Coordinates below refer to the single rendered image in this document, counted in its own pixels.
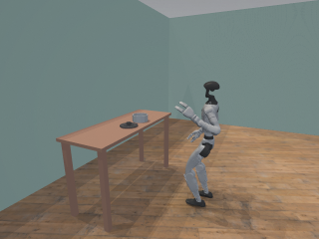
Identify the left robot hand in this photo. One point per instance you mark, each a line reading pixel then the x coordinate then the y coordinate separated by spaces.
pixel 189 113

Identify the humanoid robot head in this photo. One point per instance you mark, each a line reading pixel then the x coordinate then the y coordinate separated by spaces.
pixel 211 86

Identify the table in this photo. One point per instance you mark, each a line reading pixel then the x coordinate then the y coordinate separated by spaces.
pixel 100 137

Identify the left robot forearm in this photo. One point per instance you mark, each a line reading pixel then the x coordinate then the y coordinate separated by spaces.
pixel 204 125

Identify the right robot hand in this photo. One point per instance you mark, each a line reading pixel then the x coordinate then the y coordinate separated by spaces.
pixel 195 135

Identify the pot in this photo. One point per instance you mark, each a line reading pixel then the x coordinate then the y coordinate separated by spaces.
pixel 140 117

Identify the robot left shin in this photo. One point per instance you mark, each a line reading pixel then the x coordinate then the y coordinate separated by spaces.
pixel 192 184

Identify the left robot upper arm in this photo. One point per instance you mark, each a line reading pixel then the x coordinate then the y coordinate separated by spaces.
pixel 210 113

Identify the lid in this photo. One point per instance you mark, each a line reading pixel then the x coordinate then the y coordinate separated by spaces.
pixel 132 125

